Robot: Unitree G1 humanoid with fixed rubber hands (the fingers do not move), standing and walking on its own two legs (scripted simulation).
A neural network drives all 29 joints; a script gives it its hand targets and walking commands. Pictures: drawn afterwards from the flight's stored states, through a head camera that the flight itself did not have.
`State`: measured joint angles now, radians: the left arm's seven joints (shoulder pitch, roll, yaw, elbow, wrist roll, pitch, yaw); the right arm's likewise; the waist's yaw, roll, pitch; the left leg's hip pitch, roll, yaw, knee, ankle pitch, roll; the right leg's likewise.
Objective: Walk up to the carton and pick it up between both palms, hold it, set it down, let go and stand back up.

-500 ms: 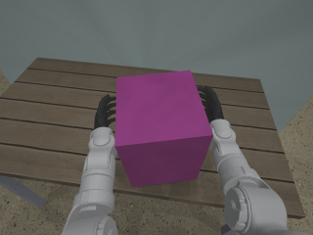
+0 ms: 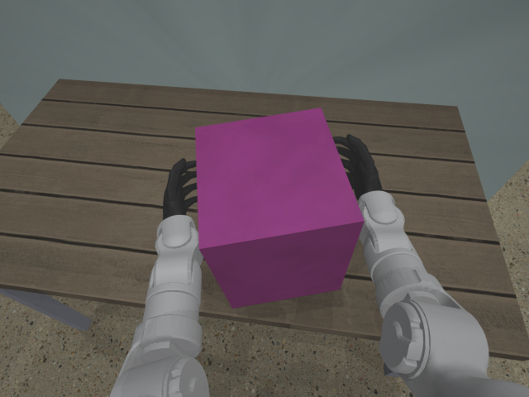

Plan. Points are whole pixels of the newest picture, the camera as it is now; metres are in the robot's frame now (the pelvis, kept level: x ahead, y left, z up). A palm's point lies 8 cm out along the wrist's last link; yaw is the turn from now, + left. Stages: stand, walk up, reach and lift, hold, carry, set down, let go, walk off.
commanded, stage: set down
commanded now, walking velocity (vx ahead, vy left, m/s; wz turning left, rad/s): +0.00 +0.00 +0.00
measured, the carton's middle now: (273, 215) +0.41 +0.06 +0.00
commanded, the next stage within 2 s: none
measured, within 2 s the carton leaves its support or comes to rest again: rests again in 0.32 s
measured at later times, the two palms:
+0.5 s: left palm (188, 209) +0.37 +0.19 +0.04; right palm (371, 193) +0.45 -0.10 +0.04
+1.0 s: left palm (188, 210) +0.38 +0.19 +0.03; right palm (370, 193) +0.45 -0.09 +0.04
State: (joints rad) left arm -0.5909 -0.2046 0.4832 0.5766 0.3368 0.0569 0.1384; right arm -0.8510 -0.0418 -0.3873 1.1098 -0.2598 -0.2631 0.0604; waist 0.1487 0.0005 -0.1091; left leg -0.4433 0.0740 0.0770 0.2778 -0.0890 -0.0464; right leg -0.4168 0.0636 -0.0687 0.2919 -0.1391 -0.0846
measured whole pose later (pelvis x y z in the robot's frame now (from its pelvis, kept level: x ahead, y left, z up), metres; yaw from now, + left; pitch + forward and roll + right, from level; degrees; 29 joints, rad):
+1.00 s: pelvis +0.00 +0.01 +0.00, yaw -1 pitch +18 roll +1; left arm -0.66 -0.23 0.61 0.69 0.42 -0.10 0.13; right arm -0.88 -0.05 -0.51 1.18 -0.33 -0.31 0.09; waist 0.14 -0.03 -0.11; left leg -0.50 0.07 0.12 0.29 -0.09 -0.03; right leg -0.50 0.05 -0.05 0.33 -0.15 -0.08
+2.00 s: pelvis +0.00 +0.01 +0.00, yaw -2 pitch +17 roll +1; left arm -0.66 -0.22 0.60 0.73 0.43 -0.15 0.15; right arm -0.89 -0.07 -0.46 1.20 -0.31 -0.32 0.08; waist 0.14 -0.03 -0.08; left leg -0.51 0.07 0.13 0.32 -0.10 -0.02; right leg -0.51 0.05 -0.04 0.35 -0.15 -0.07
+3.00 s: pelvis -0.04 +0.01 -0.02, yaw -1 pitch +20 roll +0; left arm -0.45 -0.02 0.09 0.73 -0.09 -0.18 0.22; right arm -0.71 -0.45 0.13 1.26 0.36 -0.36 0.18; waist 0.19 0.05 -0.19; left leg -0.73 0.08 0.07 0.50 -0.12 -0.02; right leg -0.70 0.06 -0.05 0.50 -0.17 -0.07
